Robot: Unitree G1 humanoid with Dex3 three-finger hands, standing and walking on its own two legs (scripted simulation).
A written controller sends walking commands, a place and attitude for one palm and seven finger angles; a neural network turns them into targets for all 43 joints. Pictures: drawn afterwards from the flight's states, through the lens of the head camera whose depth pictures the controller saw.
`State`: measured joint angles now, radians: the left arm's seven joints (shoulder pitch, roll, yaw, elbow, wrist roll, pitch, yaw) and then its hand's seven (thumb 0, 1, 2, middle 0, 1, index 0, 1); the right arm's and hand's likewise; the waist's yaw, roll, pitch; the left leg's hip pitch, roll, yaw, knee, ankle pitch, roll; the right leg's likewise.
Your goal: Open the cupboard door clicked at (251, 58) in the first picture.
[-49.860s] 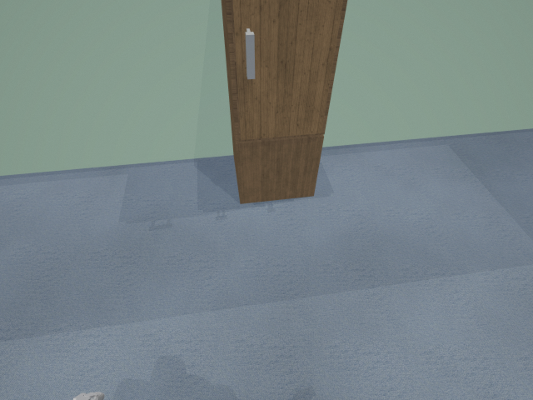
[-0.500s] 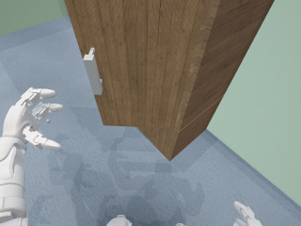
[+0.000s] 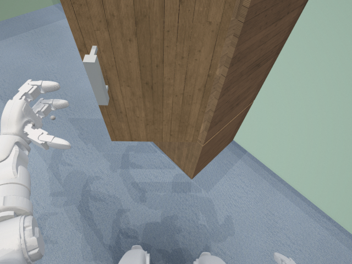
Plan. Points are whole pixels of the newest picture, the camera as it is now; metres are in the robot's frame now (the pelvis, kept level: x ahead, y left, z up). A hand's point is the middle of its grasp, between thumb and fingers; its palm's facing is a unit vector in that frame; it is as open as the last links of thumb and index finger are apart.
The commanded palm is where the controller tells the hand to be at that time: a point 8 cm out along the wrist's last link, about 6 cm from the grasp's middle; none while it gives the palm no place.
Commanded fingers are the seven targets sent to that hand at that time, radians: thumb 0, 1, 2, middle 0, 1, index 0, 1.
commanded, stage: move the hooked fingers beside the handle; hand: left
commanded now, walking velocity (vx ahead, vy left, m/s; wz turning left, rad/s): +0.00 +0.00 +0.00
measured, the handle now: (99, 76) +0.55 +0.20 +0.07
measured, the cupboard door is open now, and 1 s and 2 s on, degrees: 47 47 47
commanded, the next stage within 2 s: slide the fingers in behind the handle in 1.48 s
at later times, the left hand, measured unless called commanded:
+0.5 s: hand (58, 96) +0.46 +0.28 +0.09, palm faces +0.02 -1.00 +0.00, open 14.0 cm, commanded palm +0.46 +0.32 +0.08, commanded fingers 0.00 -0.50 0.30 -0.30 -1.20 -0.30 -1.20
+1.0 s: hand (61, 91) +0.49 +0.28 +0.08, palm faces +0.03 -1.00 +0.00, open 14.0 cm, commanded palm +0.48 +0.32 +0.08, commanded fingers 0.00 -0.50 0.30 -0.30 -1.20 -0.30 -1.20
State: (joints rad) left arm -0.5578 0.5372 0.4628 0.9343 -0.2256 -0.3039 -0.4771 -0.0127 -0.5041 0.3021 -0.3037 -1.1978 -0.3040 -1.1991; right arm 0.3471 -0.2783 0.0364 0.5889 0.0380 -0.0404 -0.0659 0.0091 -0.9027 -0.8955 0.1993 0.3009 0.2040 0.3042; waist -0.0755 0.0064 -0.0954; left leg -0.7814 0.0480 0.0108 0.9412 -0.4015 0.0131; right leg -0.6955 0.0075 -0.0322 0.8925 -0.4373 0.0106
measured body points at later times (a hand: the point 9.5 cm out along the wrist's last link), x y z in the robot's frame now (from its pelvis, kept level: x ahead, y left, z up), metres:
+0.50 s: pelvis +0.00 +0.00 -0.01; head +0.10 +0.03 +0.42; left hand +0.46 +0.33 +0.09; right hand +0.02 -0.27 -0.11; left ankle +0.03 +0.11 -0.69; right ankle +0.00 -0.13 -0.69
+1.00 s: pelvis +0.00 +0.01 -0.02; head +0.13 +0.04 +0.41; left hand +0.48 +0.33 +0.08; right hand -0.01 -0.27 -0.11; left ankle +0.03 +0.11 -0.69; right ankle +0.00 -0.13 -0.69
